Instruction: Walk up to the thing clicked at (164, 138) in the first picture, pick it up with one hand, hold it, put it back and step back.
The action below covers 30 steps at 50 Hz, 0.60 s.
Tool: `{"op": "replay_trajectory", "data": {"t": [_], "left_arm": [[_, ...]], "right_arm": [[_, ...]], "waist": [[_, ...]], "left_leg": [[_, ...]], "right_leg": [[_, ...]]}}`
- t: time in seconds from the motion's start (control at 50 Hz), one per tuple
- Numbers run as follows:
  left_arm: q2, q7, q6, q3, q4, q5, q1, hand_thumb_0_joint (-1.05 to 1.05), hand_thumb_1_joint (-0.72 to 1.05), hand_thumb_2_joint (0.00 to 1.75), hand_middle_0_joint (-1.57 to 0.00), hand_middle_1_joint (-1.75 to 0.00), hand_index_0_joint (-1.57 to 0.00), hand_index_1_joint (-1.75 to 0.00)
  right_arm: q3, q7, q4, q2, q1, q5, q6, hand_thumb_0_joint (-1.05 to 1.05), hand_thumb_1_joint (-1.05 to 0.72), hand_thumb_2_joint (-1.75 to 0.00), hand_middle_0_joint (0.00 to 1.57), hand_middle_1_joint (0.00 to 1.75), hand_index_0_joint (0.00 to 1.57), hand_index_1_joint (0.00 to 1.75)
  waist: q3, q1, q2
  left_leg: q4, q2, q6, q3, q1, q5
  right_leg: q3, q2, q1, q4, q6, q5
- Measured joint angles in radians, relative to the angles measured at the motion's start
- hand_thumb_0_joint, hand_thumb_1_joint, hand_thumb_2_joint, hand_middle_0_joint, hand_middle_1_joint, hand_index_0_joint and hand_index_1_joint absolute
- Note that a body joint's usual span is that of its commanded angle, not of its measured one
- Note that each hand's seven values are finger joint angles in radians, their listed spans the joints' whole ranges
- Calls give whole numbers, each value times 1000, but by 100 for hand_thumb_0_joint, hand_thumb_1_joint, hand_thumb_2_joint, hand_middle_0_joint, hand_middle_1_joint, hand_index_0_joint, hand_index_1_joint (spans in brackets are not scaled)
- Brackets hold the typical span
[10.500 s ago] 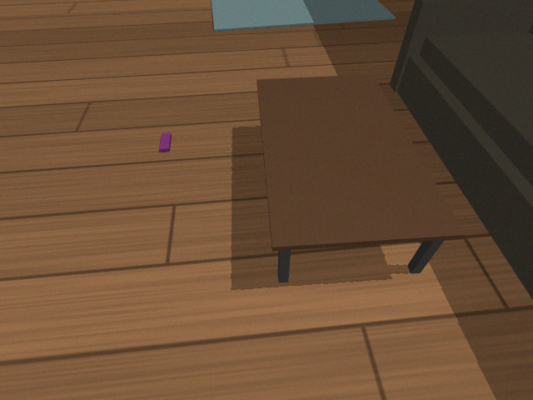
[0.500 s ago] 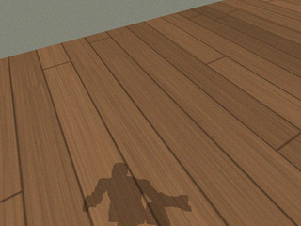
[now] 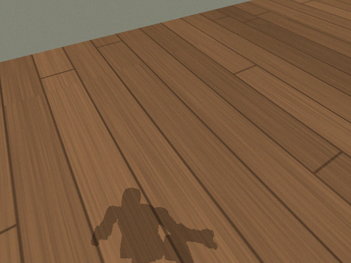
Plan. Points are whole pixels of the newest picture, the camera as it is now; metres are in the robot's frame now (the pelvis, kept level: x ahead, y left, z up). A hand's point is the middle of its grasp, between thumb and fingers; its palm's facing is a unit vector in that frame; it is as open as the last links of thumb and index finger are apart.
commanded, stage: stand
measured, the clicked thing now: out of the picture +0.19 -1.07 -0.77
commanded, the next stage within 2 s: none
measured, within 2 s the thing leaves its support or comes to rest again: neither
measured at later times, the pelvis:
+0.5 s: pelvis +0.01 +0.00 +0.00, yaw +1 degrees
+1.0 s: pelvis +0.02 +0.00 +0.00, yaw +1 degrees
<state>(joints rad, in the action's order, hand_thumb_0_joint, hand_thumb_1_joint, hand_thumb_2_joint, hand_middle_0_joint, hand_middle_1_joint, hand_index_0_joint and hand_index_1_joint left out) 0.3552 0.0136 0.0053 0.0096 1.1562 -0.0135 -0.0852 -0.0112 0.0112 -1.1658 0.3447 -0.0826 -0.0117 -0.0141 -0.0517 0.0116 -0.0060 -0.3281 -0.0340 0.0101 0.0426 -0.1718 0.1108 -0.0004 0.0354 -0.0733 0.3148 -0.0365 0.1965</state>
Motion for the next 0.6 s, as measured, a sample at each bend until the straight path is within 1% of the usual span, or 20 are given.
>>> {"op": "replay_trajectory", "data": {"t": [0.2, 0.46, 0.6], "left_arm": [[2, -1, -3, 0, -1, 0, -25, 0, 91, 90, -20, -30, -20, -30], [0, 2, -2, -4, -8, -5, -55, 0, 91, 90, -20, -30, -20, -30], [-2, -1, -2, -5, -13, -2, -49, 0, 91, 90, -20, -30, -20, -30]], "right_arm": [[0, 2, 11, -4, 9, -1, 2, 1, -90, -90, 21, 30, 20, 29], [-1, 5, 9, 4, -2, 0, 8, 1, -90, -90, 21, 30, 20, 29], [2, 2, 8, 4, -4, 0, 6, 1, -90, -90, 21, 30, 20, 29]], "waist": [[9, -9, 4], [4, -9, 2], [3, -8, 2]], "left_leg": [[-4, 4, -3, -4, 1, 1], [-9, 7, -3, -10, -14, 7], [-13, 7, -3, -9, -7, 18]], "right_leg": [[4, 4, 4, 1, -2, 1], [10, 6, -7, 3, -2, 8], [10, 6, 5, -3, -3, 13]]}}
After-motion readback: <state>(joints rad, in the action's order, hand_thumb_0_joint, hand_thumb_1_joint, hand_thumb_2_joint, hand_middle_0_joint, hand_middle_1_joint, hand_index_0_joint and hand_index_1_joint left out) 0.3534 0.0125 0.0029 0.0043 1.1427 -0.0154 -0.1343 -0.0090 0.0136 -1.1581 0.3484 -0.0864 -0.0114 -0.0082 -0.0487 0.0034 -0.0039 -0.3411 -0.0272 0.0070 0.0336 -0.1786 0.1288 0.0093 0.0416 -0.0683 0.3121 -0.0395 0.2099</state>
